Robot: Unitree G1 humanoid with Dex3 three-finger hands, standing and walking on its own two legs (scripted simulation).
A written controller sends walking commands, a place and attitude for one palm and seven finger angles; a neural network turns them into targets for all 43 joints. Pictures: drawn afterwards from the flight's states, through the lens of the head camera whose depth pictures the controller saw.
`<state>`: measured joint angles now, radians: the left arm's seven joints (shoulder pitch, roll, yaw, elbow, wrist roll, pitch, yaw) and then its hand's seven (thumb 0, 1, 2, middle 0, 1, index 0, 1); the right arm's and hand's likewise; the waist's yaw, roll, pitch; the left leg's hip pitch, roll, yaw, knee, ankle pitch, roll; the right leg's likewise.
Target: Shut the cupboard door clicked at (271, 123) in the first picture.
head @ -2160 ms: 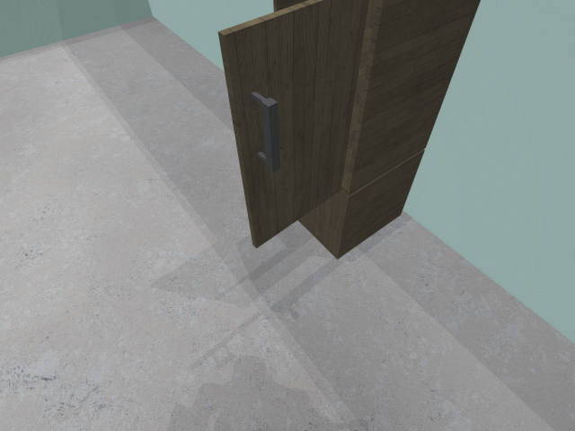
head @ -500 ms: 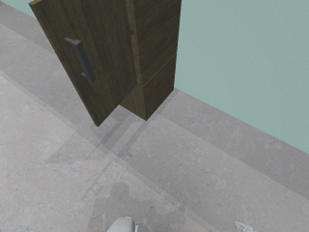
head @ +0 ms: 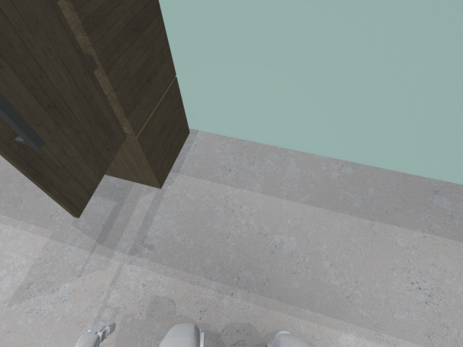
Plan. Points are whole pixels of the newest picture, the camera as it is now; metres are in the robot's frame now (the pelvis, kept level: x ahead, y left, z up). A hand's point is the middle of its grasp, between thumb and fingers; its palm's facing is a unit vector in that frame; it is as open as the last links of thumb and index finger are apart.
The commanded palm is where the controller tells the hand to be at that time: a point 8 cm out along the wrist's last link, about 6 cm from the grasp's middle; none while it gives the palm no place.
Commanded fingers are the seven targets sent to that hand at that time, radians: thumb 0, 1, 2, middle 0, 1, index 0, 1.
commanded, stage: walk around to get in front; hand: left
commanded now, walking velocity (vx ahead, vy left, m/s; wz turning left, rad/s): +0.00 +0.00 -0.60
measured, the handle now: (5, 118) +0.49 +0.50 +0.07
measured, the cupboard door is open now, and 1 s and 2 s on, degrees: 93 93 93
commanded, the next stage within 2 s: none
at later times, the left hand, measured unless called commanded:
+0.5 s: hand (174, 316) +0.18 +0.14 -0.15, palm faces -0.29 -0.92 -0.26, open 7.4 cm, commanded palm none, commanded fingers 0.00 0.90 0.90 -0.20 -0.30 -0.20 -0.30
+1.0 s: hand (208, 305) +0.20 +0.07 -0.14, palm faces -0.54 -0.82 -0.21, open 7.4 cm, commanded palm none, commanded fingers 0.00 0.90 0.90 -0.20 -0.30 -0.20 -0.30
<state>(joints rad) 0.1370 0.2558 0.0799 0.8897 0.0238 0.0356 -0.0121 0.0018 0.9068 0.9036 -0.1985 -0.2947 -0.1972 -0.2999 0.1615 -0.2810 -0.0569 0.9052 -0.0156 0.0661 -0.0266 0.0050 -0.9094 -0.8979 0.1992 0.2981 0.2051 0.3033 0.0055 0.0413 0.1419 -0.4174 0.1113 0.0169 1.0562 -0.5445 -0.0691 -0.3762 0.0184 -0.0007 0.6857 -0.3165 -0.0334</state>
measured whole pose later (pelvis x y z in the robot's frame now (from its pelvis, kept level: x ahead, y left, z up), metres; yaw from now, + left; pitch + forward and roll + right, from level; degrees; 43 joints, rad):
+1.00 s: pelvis +0.00 -0.05 +0.02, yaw -36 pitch +1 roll -2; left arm 0.13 0.24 0.09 0.90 0.02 0.07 -0.05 0.01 0.91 0.90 -0.20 -0.29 -0.20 -0.30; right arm 0.21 -0.21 -0.02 0.88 -0.04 0.02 -0.02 0.00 -0.91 -0.90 0.20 0.30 0.21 0.30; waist 0.02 0.02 0.10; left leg -0.25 0.16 0.13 0.52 -0.28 -0.05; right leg -0.43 -0.01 -0.06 0.88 -0.47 0.04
